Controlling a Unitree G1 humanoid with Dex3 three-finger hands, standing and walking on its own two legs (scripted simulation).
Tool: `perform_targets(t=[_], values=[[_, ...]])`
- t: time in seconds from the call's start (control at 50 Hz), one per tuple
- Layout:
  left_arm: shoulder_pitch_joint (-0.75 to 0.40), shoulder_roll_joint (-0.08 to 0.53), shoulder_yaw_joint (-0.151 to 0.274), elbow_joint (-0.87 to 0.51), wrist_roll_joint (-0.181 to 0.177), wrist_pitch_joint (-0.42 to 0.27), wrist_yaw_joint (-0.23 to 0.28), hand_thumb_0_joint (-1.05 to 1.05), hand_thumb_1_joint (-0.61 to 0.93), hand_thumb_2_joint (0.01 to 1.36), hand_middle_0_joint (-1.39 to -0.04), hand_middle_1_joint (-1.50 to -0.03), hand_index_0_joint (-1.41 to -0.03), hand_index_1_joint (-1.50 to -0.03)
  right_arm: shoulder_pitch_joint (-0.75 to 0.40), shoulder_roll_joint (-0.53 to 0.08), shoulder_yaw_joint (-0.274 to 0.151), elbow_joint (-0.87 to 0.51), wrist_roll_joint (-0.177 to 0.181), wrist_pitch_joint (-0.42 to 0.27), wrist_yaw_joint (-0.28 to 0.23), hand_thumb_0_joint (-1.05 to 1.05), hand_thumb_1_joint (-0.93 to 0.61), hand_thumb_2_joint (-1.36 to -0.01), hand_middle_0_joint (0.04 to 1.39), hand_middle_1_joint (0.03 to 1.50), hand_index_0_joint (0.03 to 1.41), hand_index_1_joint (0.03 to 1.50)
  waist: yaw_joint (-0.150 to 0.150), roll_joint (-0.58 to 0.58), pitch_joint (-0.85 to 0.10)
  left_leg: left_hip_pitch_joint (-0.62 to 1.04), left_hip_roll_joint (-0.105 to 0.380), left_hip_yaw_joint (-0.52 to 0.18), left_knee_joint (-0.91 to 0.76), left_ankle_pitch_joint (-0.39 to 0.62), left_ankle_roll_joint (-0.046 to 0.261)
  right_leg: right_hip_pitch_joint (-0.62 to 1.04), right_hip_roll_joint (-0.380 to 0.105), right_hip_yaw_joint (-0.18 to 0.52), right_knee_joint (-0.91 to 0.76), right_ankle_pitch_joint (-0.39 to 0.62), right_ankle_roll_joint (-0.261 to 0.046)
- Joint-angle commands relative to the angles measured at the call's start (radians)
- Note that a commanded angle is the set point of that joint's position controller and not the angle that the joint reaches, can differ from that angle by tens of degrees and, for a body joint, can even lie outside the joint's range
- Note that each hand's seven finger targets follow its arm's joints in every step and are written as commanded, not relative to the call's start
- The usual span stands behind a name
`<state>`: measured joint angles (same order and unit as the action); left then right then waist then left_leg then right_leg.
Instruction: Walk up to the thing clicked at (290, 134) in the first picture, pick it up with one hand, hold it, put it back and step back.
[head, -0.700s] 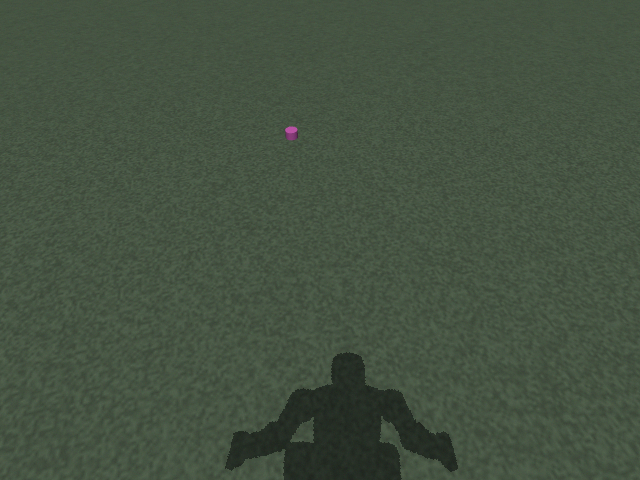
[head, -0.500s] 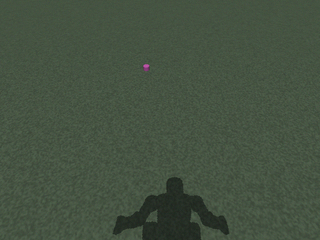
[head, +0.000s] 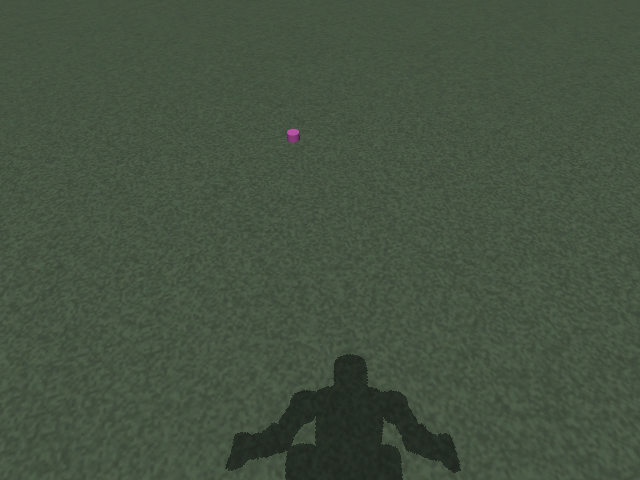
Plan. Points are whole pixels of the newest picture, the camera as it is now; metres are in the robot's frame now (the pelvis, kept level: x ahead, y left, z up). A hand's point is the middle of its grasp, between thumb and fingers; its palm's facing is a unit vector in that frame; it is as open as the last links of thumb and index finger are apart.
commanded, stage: stand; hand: left
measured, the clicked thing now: (293, 135) +1.98 +0.21 -0.76
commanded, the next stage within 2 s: walk up in 0.42 s
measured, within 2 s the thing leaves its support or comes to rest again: neither
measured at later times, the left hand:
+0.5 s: hand out of the picture +0.08 +0.25 -0.15, palm faces -0.01 -0.95 -0.32, open 7.4 cm
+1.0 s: hand (95, 467) +0.20 +0.36 -0.18, palm faces -0.03 -0.94 -0.33, open 7.4 cm
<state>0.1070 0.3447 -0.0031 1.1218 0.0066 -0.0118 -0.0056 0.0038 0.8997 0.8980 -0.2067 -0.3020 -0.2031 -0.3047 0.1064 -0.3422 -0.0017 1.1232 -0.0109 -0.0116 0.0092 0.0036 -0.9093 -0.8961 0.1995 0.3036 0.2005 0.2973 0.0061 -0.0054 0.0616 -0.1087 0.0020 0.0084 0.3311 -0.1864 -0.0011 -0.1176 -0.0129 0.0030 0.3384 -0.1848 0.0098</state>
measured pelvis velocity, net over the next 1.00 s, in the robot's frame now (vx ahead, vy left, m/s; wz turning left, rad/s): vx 0.17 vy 0.08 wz -0.02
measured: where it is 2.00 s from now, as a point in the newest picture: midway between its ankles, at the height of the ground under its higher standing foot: (322, 342)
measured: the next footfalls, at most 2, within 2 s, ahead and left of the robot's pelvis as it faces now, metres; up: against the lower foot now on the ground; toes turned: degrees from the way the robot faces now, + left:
left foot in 0.84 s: +0.28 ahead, +0.19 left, +0.00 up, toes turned +6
right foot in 1.40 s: +0.56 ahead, -0.10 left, +0.00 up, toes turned -8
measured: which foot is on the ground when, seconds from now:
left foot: down 0.00-0.60, up 0.62-0.82, down 0.84-1.00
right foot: down 0.00-0.88, up 0.90-1.00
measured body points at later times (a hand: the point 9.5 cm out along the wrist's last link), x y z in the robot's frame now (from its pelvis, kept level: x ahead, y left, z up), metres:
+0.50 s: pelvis +0.01 +0.00 +0.00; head +0.01 +0.00 +0.45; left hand +0.08 +0.30 -0.13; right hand +0.08 -0.31 -0.13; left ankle -0.01 +0.12 -0.74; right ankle +0.00 -0.12 -0.74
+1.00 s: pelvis +0.17 +0.08 -0.02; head +0.17 +0.11 +0.43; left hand +0.20 +0.41 -0.16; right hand +0.28 -0.25 -0.10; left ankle +0.24 +0.19 -0.75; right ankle +0.11 -0.07 -0.67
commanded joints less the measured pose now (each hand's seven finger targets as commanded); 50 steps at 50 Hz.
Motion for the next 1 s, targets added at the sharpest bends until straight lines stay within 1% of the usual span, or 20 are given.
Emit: perform_targets(t=[0.0,0.38,0.4,0.42,0.46,0.52,0.54,0.56,0.58,0.6,0.62,0.68,0.76,0.82,0.84,0.86,0.88,0.9,0.92,0.98], values=[[-0.034,0.212,0.036,-0.063,0.001,-0.020,0.015,0.000,0.900,0.900,-0.200,-0.300,-0.200,-0.300,-0.037,-0.210,-0.034,-0.058,0.004,-0.023,-0.018,0.000,-0.900,-0.900,0.200,0.300,0.200,0.300,-0.003,0.010,-0.089,0.010,0.126,-0.100,-0.054,0.147,0.027,0.025,-0.117,0.087,-0.049,0.145,-0.035],[-0.032,0.216,0.035,-0.064,0.001,-0.023,0.016,0.000,0.900,0.900,-0.200,-0.300,-0.200,-0.300,-0.030,-0.214,-0.037,-0.058,0.003,-0.019,-0.018,0.000,-0.900,-0.900,0.200,0.300,0.200,0.300,-0.007,0.005,-0.087,0.019,0.126,-0.097,-0.050,0.142,0.026,0.022,-0.118,0.092,-0.061,0.151,-0.034],[0.025,0.345,0.113,-0.119,0.021,-0.042,-0.021,0.000,0.900,0.900,-0.200,-0.300,-0.200,-0.300,0.037,-0.331,-0.116,-0.116,-0.018,-0.045,0.013,0.000,-0.900,-0.900,0.200,0.300,0.200,0.300,-0.010,0.004,-0.221,0.025,0.107,-0.124,0.039,-0.442,0.105,0.023,-0.071,0.091,0.050,-0.384,-0.074],[0.014,0.327,0.116,-0.121,0.030,-0.044,-0.034,0.000,0.900,0.900,-0.200,-0.300,-0.200,-0.300,0.020,-0.341,-0.127,-0.114,-0.028,-0.047,0.028,0.000,-0.900,-0.900,0.200,0.300,0.200,0.300,-0.003,0.050,-0.133,-0.072,0.128,-0.164,0.035,-0.591,0.125,-0.078,-0.089,0.118,0.101,-0.510,-0.090],[-0.016,0.293,0.116,-0.150,0.034,-0.048,-0.050,0.000,0.900,0.900,-0.200,-0.300,-0.200,-0.300,-0.018,-0.321,-0.128,-0.148,-0.027,-0.047,0.041,0.000,-0.900,-0.900,0.200,0.300,0.200,0.300,0.005,0.077,-0.009,-0.178,0.155,-0.198,0.023,-0.616,0.140,-0.196,-0.092,0.132,0.130,-0.518,-0.093],[0.092,0.281,0.125,-0.140,0.029,-0.059,-0.052,0.000,0.900,0.900,-0.200,-0.300,-0.200,-0.300,-0.061,-0.281,-0.133,-0.188,-0.023,-0.062,0.048,0.000,-0.900,-0.900,0.200,0.300,0.200,0.300,0.069,0.034,-0.017,-0.225,0.172,-0.193,0.073,-0.404,0.131,-0.052,-0.090,0.092,0.136,-0.297,-0.096],[0.192,0.306,0.134,-0.116,0.029,-0.064,-0.048,0.000,0.900,0.900,-0.200,-0.300,-0.200,-0.300,-0.112,-0.262,-0.127,-0.212,-0.024,-0.065,0.051,0.000,-0.900,-0.900,0.200,0.300,0.200,0.300,0.119,-0.011,-0.051,-0.316,0.121,-0.131,0.171,-0.352,0.105,0.089,-0.116,0.152,0.080,-0.318,-0.116],[0.273,0.344,0.149,-0.092,0.033,-0.068,-0.044,0.000,0.900,0.900,-0.200,-0.300,-0.200,-0.300,-0.172,-0.234,-0.121,-0.245,-0.023,-0.063,0.054,0.000,-0.900,-0.900,0.200,0.300,0.200,0.300,0.158,-0.120,-0.053,-0.535,0.032,-0.027,0.350,-0.302,0.057,0.274,-0.193,0.337,-0.064,-0.461,-0.165],[0.264,0.388,0.159,-0.103,0.035,-0.072,-0.043,0.000,0.900,0.900,-0.200,-0.300,-0.200,-0.300,-0.187,-0.219,-0.114,-0.262,-0.025,-0.062,0.053,0.000,-0.900,-0.900,0.200,0.300,0.200,0.300,0.152,-0.209,0.006,-0.719,0.006,0.014,0.514,-0.339,0.040,0.316,-0.339,0.572,-0.232,-0.589,-0.227],[0.179,0.410,0.162,-0.151,0.035,-0.075,-0.043,0.000,0.900,0.900,-0.200,-0.300,-0.200,-0.300,-0.165,-0.259,-0.117,-0.261,-0.029,-0.063,0.051,0.000,-0.900,-0.900,0.200,0.300,0.200,0.300,0.116,-0.132,0.056,-0.720,0.063,-0.047,0.555,-0.317,0.027,0.243,-0.407,0.625,-0.269,-0.621,-0.272],[0.116,0.406,0.160,-0.182,0.032,-0.076,-0.044,0.000,0.900,0.900,-0.200,-0.300,-0.200,-0.300,-0.130,-0.291,-0.121,-0.252,-0.023,-0.067,0.056,0.000,-0.900,-0.900,0.200,0.300,0.200,0.300,0.081,-0.094,0.090,-0.661,0.090,-0.068,0.545,-0.305,0.026,0.169,-0.403,0.597,-0.259,-0.601,-0.287],[0.075,0.375,0.141,-0.206,0.023,-0.088,-0.042,0.000,0.900,0.900,-0.200,-0.300,-0.200,-0.300,-0.090,-0.284,-0.128,-0.236,-0.019,-0.078,0.071,0.000,-0.900,-0.900,0.200,0.300,0.200,0.300,0.041,-0.105,0.145,-0.547,0.132,-0.090,0.450,-0.292,0.008,0.068,-0.327,0.371,-0.210,-0.352,-0.253],[0.076,0.379,0.135,-0.224,0.013,-0.086,-0.048,0.000,0.900,0.900,-0.200,-0.300,-0.200,-0.300,-0.049,-0.268,-0.128,-0.245,-0.012,-0.071,0.088,0.000,-0.900,-0.900,0.200,0.300,0.200,0.300,0.031,-0.145,0.031,-0.310,0.091,0.021,0.276,-0.083,0.008,0.016,-0.196,0.115,-0.140,-0.186,-0.179],[0.027,0.347,0.117,-0.245,0.005,-0.077,-0.059,0.000,0.900,0.900,-0.200,-0.300,-0.200,-0.300,0.199,-0.302,-0.165,-0.183,-0.016,-0.063,0.067,0.000,-0.900,-0.900,0.200,0.300,0.200,0.300,-0.112,-0.029,-0.102,0.220,0.028,0.091,0.215,0.054,0.020,-0.291,-0.117,-0.022,0.169,-0.019,-0.126],[0.077,0.298,0.100,-0.248,0.006,-0.072,-0.057,0.000,0.900,0.900,-0.200,-0.300,-0.200,-0.300,0.350,-0.353,-0.191,-0.146,-0.027,-0.065,0.052,0.000,-0.900,-0.900,0.200,0.300,0.200,0.300,-0.177,0.158,-0.195,0.452,0.040,0.046,0.203,-0.044,0.047,-0.436,-0.049,-0.080,0.479,-0.042,-0.104],[0.141,0.212,0.077,-0.250,0.010,-0.071,-0.050,0.000,0.900,0.900,-0.200,-0.300,-0.200,-0.300,0.445,-0.404,-0.207,-0.137,-0.039,-0.069,0.037,0.000,-0.900,-0.900,0.200,0.300,0.200,0.300,-0.197,0.362,-0.225,0.510,0.196,-0.208,0.094,-0.332,0.077,-0.611,0.064,-0.036,0.748,-0.416,-0.089],[0.151,0.255,0.081,-0.262,0.002,-0.069,-0.042,0.000,0.900,0.900,-0.200,-0.300,-0.200,-0.300,0.367,-0.472,-0.210,-0.190,-0.019,-0.076,0.033,0.000,-0.900,-0.900,0.200,0.300,0.200,0.300,-0.160,0.324,-0.211,0.344,0.399,-0.665,-0.158,-0.720,0.131,-0.624,0.083,0.092,0.872,-0.399,-0.075],[0.161,0.337,0.090,-0.248,0.003,-0.065,-0.038,0.000,0.900,0.900,-0.200,-0.300,-0.200,-0.300,0.212,-0.481,-0.208,-0.231,0.008,-0.075,0.039,0.000,-0.900,-0.900,0.200,0.300,0.200,0.300,-0.097,0.231,-0.132,0.166,0.448,-0.686,-0.234,-0.788,0.197,-0.569,0.008,0.143,0.909,-0.321,-0.090],[0.156,0.347,0.091,-0.244,-0.003,-0.068,-0.039,0.000,0.900,0.900,-0.200,-0.300,-0.200,-0.300,0.133,-0.467,-0.200,-0.255,0.007,-0.073,0.041,0.000,-0.900,-0.900,0.200,0.300,0.200,0.300,-0.066,0.209,-0.071,0.068,0.444,-0.626,-0.233,-0.731,0.210,-0.558,-0.032,0.141,0.915,-0.258,-0.085],[0.229,0.345,0.109,-0.172,-0.014,-0.062,-0.057,0.000,0.900,0.900,-0.200,-0.300,-0.200,-0.300,0.069,-0.342,-0.154,-0.288,0.012,-0.093,0.040,0.000,-0.900,-0.900,0.200,0.300,0.200,0.300,0.000,0.127,0.006,-0.072,0.303,-0.268,-0.169,-0.450,0.159,-0.476,-0.094,0.118,0.755,-0.121,-0.046]])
